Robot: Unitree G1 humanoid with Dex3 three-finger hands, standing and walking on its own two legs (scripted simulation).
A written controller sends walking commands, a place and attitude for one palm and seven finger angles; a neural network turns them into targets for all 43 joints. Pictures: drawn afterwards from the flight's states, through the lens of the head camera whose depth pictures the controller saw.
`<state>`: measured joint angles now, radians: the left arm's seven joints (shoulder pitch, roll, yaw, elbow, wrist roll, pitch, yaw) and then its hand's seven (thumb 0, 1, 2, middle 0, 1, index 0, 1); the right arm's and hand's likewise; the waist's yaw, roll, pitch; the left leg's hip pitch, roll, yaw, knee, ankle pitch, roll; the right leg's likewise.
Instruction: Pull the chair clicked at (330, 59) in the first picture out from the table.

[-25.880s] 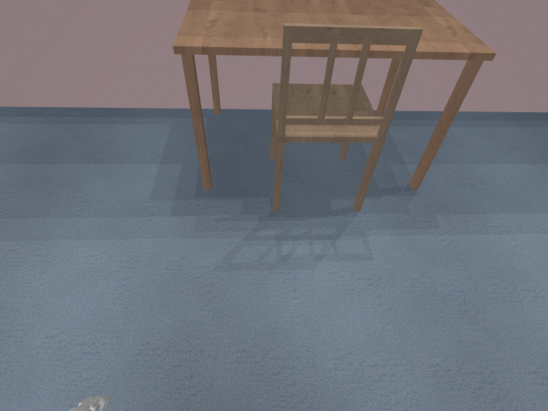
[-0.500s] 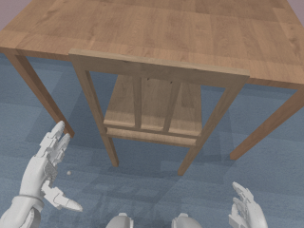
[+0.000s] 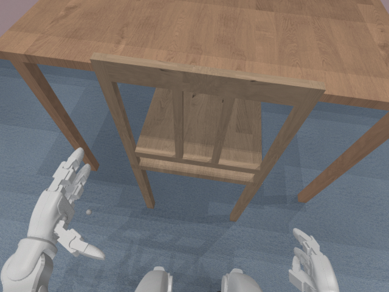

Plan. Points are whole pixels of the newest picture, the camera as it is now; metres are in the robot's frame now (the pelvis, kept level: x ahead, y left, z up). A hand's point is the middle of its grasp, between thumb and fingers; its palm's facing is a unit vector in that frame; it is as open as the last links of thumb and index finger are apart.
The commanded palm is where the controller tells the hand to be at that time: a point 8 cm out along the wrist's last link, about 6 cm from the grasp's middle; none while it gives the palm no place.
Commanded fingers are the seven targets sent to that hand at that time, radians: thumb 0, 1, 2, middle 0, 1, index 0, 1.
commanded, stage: aim the fingers beside a spindle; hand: left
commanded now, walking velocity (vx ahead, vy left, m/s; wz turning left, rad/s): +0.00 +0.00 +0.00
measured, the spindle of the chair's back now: (178, 128) +0.49 +0.07 -0.02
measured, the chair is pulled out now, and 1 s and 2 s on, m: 0.00 0.00 0.00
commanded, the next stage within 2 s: push the fingers through the gap in 1.80 s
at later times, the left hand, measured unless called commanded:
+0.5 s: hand (98, 190) +0.30 +0.21 +0.02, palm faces -0.09 -0.99 -0.05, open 16.9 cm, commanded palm +0.29 +0.26 +0.02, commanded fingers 0.00 -0.50 0.30 -0.06 -0.08 -0.06 -0.08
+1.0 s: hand (106, 175) +0.34 +0.21 +0.00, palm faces -0.10 -0.99 -0.05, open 16.9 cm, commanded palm +0.33 +0.26 +0.00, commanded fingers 0.00 -0.50 0.30 -0.06 -0.08 -0.06 -0.08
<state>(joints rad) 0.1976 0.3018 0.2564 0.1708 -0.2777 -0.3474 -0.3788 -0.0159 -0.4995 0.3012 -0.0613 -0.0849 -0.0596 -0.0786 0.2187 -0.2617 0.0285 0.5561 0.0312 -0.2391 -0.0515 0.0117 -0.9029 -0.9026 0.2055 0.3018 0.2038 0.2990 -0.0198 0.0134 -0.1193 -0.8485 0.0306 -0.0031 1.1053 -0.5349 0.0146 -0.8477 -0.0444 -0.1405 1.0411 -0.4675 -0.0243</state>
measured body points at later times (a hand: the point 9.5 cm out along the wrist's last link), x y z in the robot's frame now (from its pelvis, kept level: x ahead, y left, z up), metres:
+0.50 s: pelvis +0.00 +0.00 -0.01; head +0.10 +0.02 +0.43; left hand +0.30 +0.26 +0.02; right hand +0.15 -0.25 -0.10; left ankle +0.00 +0.11 -0.66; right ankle +0.02 -0.11 -0.66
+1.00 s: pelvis -0.01 +0.01 -0.02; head +0.11 +0.02 +0.41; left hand +0.34 +0.26 +0.00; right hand +0.13 -0.25 -0.12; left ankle +0.00 +0.11 -0.66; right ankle +0.02 -0.11 -0.66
